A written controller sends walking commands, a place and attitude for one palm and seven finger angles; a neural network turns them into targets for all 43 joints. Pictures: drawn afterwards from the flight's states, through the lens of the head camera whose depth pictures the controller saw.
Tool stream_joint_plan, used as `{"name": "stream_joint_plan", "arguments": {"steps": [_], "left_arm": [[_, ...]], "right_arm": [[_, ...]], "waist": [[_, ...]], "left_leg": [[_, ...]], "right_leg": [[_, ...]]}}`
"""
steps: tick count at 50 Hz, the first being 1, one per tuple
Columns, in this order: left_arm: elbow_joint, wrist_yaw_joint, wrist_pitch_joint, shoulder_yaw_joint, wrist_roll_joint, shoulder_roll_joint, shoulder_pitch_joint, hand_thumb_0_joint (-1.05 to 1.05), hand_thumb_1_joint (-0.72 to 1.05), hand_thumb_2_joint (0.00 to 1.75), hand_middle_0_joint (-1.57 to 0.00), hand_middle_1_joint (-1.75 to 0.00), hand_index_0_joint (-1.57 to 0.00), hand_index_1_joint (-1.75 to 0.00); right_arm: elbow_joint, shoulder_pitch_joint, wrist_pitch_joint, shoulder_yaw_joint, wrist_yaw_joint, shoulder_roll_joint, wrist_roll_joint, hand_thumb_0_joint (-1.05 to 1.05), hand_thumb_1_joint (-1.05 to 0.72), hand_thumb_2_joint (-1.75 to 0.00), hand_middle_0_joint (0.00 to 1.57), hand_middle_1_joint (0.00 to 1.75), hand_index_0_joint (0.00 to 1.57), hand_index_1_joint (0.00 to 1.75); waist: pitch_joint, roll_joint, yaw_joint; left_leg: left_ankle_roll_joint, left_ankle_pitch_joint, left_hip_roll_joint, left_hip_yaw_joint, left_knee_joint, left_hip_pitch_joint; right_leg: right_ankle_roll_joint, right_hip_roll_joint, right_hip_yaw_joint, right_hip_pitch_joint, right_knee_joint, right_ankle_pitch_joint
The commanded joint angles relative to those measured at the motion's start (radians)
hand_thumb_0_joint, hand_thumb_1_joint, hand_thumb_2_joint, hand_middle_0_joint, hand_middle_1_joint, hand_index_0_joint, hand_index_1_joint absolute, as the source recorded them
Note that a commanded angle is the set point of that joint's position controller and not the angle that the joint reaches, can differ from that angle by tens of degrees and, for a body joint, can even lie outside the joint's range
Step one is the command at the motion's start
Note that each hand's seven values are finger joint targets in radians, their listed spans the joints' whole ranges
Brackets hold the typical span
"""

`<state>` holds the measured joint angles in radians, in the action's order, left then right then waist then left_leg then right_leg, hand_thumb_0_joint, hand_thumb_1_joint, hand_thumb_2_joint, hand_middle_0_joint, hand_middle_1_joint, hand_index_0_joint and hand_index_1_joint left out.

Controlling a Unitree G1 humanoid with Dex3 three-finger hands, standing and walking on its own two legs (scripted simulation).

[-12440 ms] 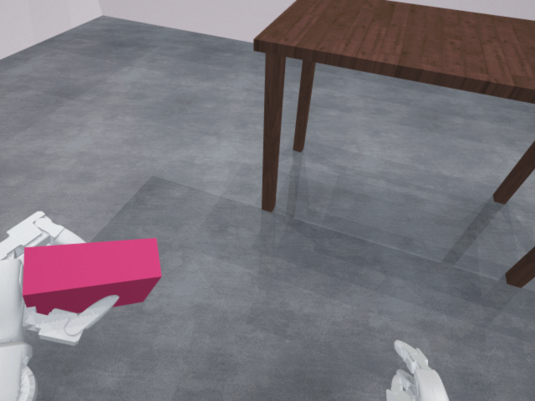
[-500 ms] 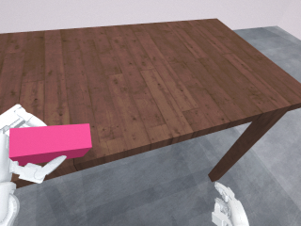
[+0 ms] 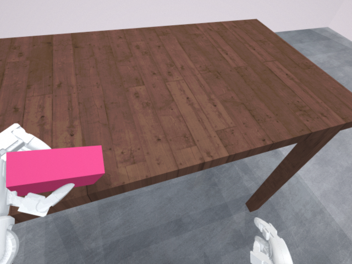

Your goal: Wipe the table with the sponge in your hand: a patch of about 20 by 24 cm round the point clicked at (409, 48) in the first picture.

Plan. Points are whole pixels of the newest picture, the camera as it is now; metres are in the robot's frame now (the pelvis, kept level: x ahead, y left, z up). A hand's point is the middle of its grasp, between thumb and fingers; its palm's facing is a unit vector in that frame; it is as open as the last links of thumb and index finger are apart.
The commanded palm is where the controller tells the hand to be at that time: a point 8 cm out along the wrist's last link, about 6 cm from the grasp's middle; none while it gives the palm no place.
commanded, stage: turn the palm down, sponge in hand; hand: left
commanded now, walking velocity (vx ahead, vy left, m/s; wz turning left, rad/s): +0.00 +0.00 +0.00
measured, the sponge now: (72, 169) +0.23 +0.21 +0.14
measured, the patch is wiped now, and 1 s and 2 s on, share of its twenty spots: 0.00 0.00 0.00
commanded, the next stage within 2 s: none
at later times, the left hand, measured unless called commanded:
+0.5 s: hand (37, 171) +0.21 +0.24 +0.18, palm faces +0.50 -0.63 -0.59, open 9.3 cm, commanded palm +0.16 +0.26 +0.21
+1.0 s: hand (41, 158) +0.22 +0.24 +0.19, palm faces +0.35 -0.41 -0.84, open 9.3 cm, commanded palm +0.18 +0.25 +0.25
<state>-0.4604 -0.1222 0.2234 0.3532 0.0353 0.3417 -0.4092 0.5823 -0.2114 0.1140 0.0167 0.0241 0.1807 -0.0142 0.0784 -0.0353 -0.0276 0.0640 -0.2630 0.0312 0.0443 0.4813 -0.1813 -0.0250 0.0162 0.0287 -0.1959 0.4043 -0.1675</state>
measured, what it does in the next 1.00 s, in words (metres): shifts its weight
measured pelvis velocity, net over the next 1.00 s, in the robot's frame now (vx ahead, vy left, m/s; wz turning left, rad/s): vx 0.01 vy -0.06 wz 0.04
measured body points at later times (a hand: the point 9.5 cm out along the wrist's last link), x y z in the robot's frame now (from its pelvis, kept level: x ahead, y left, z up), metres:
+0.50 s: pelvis -0.03 -0.05 -0.01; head -0.04 -0.07 +0.44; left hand +0.17 +0.27 +0.21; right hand +0.20 -0.25 -0.09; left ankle +0.00 +0.07 -0.74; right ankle +0.03 -0.14 -0.74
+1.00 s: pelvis +0.01 -0.06 -0.01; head +0.01 -0.10 +0.44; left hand +0.20 +0.25 +0.24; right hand +0.23 -0.28 -0.10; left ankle +0.00 +0.07 -0.74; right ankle +0.03 -0.14 -0.74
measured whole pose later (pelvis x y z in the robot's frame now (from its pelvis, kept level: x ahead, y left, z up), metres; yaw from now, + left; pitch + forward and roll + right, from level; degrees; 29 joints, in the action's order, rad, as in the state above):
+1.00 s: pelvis +0.01 -0.06 -0.01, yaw +2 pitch -3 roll +0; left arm -0.46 0.00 -0.24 0.30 -0.29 0.63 -0.25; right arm 0.63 -0.14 -0.01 0.01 0.10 0.30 -0.04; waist 0.02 0.09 -0.11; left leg -0.01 -0.29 0.00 -0.01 0.52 -0.17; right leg 0.05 -0.03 0.05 -0.21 0.53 -0.27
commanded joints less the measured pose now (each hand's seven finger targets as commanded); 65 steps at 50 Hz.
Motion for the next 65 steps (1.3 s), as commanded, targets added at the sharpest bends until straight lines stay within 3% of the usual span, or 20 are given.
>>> {"name": "stream_joint_plan", "arguments": {"steps": [1,2,3,4,5,6,7,8,10,13,18,20,27,30,33,36,42,47,53,65], "left_arm": [[-0.224,-0.013,0.064,0.095,-0.001,0.163,0.067,0.00,0.10,1.30,-1.20,-1.60,-1.20,-1.60],[-0.215,-0.013,0.064,0.093,-0.001,0.158,0.064,0.00,0.10,1.30,-1.20,-1.60,-1.20,-1.60],[-0.608,-0.042,0.213,0.268,-0.009,0.933,0.928,0.00,0.10,1.30,-1.20,-1.60,-1.20,-1.60],[0.046,0.012,0.006,0.335,-0.115,0.485,0.556,0.00,0.10,1.30,-1.20,-1.60,-1.20,-1.60],[0.073,0.044,-0.079,0.114,-0.012,0.305,0.409,0.00,0.10,1.30,-1.20,-1.60,-1.20,-1.60],[-0.057,0.086,-0.121,0.133,0.022,0.240,0.443,0.00,0.10,1.30,-1.20,-1.60,-1.20,-1.60],[-0.030,0.109,-0.178,0.151,0.055,0.277,0.364,0.00,0.10,1.30,-1.20,-1.60,-1.20,-1.60],[0.008,0.132,-0.236,0.030,0.059,0.133,0.261,0.00,0.10,1.30,-1.20,-1.60,-1.20,-1.60],[-0.120,0.141,-0.267,-0.024,-0.012,0.168,0.234,0.00,0.10,1.30,-1.20,-1.60,-1.20,-1.60],[-0.239,0.077,-0.249,0.055,-0.111,0.312,0.264,0.00,0.10,1.30,-1.20,-1.60,-1.20,-1.60],[-0.136,-0.038,-0.196,0.152,-0.150,0.430,0.482,0.00,0.10,1.30,-1.20,-1.60,-1.20,-1.60],[-0.041,-0.041,-0.238,0.079,-0.167,0.364,0.490,0.00,0.10,1.30,-1.20,-1.60,-1.20,-1.60],[-0.036,0.049,-0.354,0.011,-0.223,0.446,0.540,0.00,0.10,1.30,-1.20,-1.60,-1.20,-1.60],[-0.047,0.075,-0.336,0.051,-0.229,0.479,0.505,0.00,0.10,1.30,-1.20,-1.60,-1.20,-1.60],[-0.060,0.077,-0.333,0.148,-0.228,0.561,0.447,0.00,0.10,1.30,-1.20,-1.60,-1.20,-1.60],[-0.044,0.062,-0.347,0.164,-0.235,0.555,0.388,0.00,0.10,1.30,-1.20,-1.60,-1.20,-1.60],[-0.156,0.054,-0.389,0.156,-0.293,0.564,0.320,0.00,0.10,1.30,-1.20,-1.60,-1.20,-1.60],[-0.204,0.087,-0.414,0.122,-0.337,0.569,0.345,0.00,0.10,1.30,-1.20,-1.60,-1.20,-1.60],[-0.212,0.082,-0.487,0.113,-0.422,0.601,0.418,0.00,0.10,1.30,-1.20,-1.60,-1.20,-1.60],[-0.181,0.177,-0.642,-0.013,-0.570,0.584,0.526,0.00,0.10,1.30,-1.20,-1.60,-1.20,-1.60]], "right_arm": [[-0.163,0.088,0.054,-0.063,0.011,0.145,0.001,0.00,-0.90,-0.90,0.20,0.30,0.20,0.30],[-0.164,0.086,0.053,-0.063,0.011,0.143,0.001,0.00,-0.90,-0.90,0.20,0.30,0.20,0.30],[-0.327,-0.127,0.019,0.170,0.081,0.188,-0.051,0.00,-0.90,-0.90,0.20,0.30,0.20,0.30],[-0.149,0.020,0.041,-0.055,0.040,0.146,0.092,0.00,-0.90,-0.90,0.20,0.30,0.20,0.30],[-0.156,0.013,0.051,-0.045,-0.024,0.174,0.066,0.00,-0.90,-0.90,0.20,0.30,0.20,0.30],[-0.124,0.019,0.058,-0.061,-0.038,0.203,0.070,0.00,-0.90,-0.90,0.20,0.30,0.20,0.30],[-0.102,0.026,0.055,-0.067,-0.038,0.223,0.060,0.00,-0.90,-0.90,0.20,0.30,0.20,0.30],[-0.107,0.088,0.050,-0.039,-0.054,0.194,0.036,0.00,-0.90,-0.90,0.20,0.30,0.20,0.30],[-0.127,0.149,0.037,-0.031,-0.063,0.211,0.027,0.00,-0.90,-0.90,0.20,0.30,0.20,0.30],[-0.168,0.229,0.003,-0.013,-0.041,0.194,0.016,0.00,-0.90,-0.90,0.20,0.30,0.20,0.30],[-0.131,0.235,-0.004,-0.002,0.020,0.169,0.021,0.00,-0.90,-0.90,0.20,0.30,0.20,0.30],[-0.105,0.237,-0.020,-0.007,0.035,0.161,0.024,0.00,-0.90,-0.90,0.20,0.30,0.20,0.30],[-0.118,0.285,-0.050,-0.005,0.068,0.173,0.002,0.00,-0.90,-0.90,0.20,0.30,0.20,0.30],[-0.117,0.279,-0.046,-0.013,0.068,0.170,-0.003,0.00,-0.90,-0.90,0.20,0.30,0.20,0.30],[-0.122,0.296,-0.050,-0.018,0.065,0.174,-0.010,0.00,-0.90,-0.90,0.20,0.30,0.20,0.30],[-0.106,0.262,-0.065,-0.034,0.066,0.183,-0.005,0.00,-0.90,-0.90,0.20,0.30,0.20,0.30],[-0.128,0.244,-0.078,-0.041,0.064,0.199,-0.013,0.00,-0.90,-0.90,0.20,0.30,0.20,0.30],[-0.142,0.245,-0.061,-0.038,0.082,0.207,-0.021,0.00,-0.90,-0.90,0.20,0.30,0.20,0.30],[-0.158,0.326,-0.054,-0.013,0.079,0.194,-0.034,0.00,-0.90,-0.90,0.20,0.30,0.20,0.30],[-0.131,0.390,-0.103,0.011,0.061,0.198,-0.035,0.00,-0.90,-0.90,0.20,0.30,0.20,0.30]], "waist": [[-0.157,0.111,0.004],[-0.153,0.103,0.004],[-0.125,0.373,0.059],[-0.362,0.279,-0.097],[-0.303,0.218,-0.039],[-0.387,0.211,-0.037],[-0.383,0.180,-0.056],[-0.295,0.164,-0.053],[-0.221,0.126,-0.046],[-0.170,0.113,-0.038],[-0.141,0.126,-0.032],[-0.135,0.129,-0.033],[-0.143,0.100,-0.045],[-0.157,0.027,-0.051],[-0.184,0.049,-0.072],[-0.194,0.028,-0.074],[-0.269,0.054,-0.076],[-0.237,0.087,-0.071],[-0.243,0.158,-0.090],[-0.232,0.128,-0.089]], "left_leg": [[-0.065,0.155,-0.109,-0.093,-0.140,-0.084],[-0.064,0.146,-0.110,-0.096,-0.143,-0.092],[-0.051,0.095,-0.077,-0.154,-0.102,-0.283],[-0.137,0.521,-0.075,-0.133,-0.075,0.101],[-0.188,0.822,-0.075,-0.132,-0.046,0.121],[-0.175,0.883,-0.087,-0.094,-0.004,0.256],[-0.159,0.866,-0.090,-0.089,-0.013,0.242],[-0.159,0.819,-0.096,-0.084,-0.024,0.203],[-0.106,0.521,-0.082,-0.070,-0.040,0.089],[-0.068,0.051,-0.062,-0.079,-0.111,-0.042],[-0.049,-0.229,-0.030,-0.085,-0.116,-0.104],[-0.049,-0.218,-0.023,-0.074,-0.103,-0.099],[-0.047,-0.100,-0.011,-0.021,-0.032,-0.085],[-0.050,-0.045,-0.023,-0.030,0.004,-0.094],[-0.060,-0.013,-0.028,-0.039,0.033,-0.107],[-0.065,0.036,-0.031,-0.054,0.051,-0.130],[-0.043,0.197,-0.017,-0.038,0.036,-0.062],[-0.028,0.265,-0.017,-0.024,-0.012,0.010],[-0.040,0.282,-0.021,-0.032,-0.062,0.046],[-0.045,0.300,-0.035,-0.057,-0.145,0.061]], "right_leg": [[0.037,0.029,-0.038,0.163,0.005,0.146],[0.037,0.029,-0.039,0.167,0.004,0.143],[-0.029,-0.049,-0.041,0.130,0.099,-0.150],[0.082,-0.042,0.013,0.097,0.130,0.016],[0.086,-0.057,0.060,0.010,0.099,0.088],[0.067,-0.063,0.032,-0.014,0.068,0.150],[0.064,-0.049,0.038,0.019,0.075,0.167],[0.061,-0.054,0.048,-0.006,0.075,0.133],[0.053,-0.043,0.067,-0.028,0.073,0.119],[0.057,-0.050,0.057,-0.034,0.096,-0.050],[0.049,-0.039,0.014,-0.075,0.050,-0.238],[0.051,-0.027,0.007,-0.057,0.031,-0.249],[0.044,0.035,-0.121,-0.003,-0.094,-0.420],[0.032,0.057,-0.168,0.025,-0.103,-0.405],[0.019,0.086,-0.217,0.070,-0.094,-0.326],[0.001,0.110,-0.223,0.102,-0.058,-0.144],[0.004,0.059,-0.125,0.127,0.044,0.190],[0.025,0.005,-0.042,0.094,0.035,0.178],[0.050,-0.016,-0.041,0.123,0.009,0.128],[0.059,-0.031,-0.017,0.154,-0.024,0.108]]}}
